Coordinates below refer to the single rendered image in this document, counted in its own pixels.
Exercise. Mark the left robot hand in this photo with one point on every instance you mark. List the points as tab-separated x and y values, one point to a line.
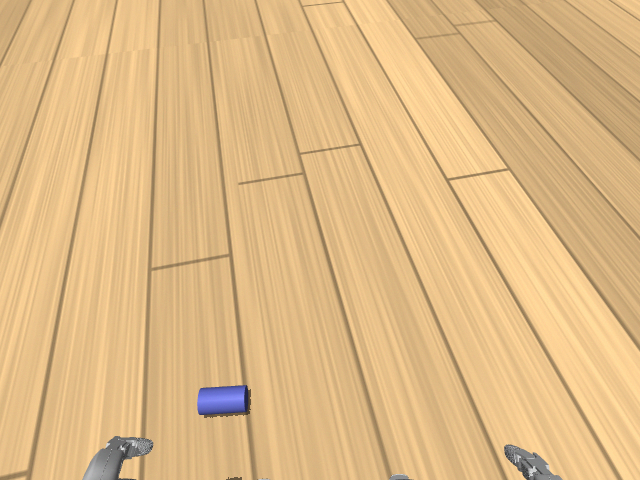
107	463

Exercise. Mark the right robot hand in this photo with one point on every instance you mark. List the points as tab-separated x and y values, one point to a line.
532	466

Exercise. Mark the can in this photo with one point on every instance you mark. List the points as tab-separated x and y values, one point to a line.
221	400

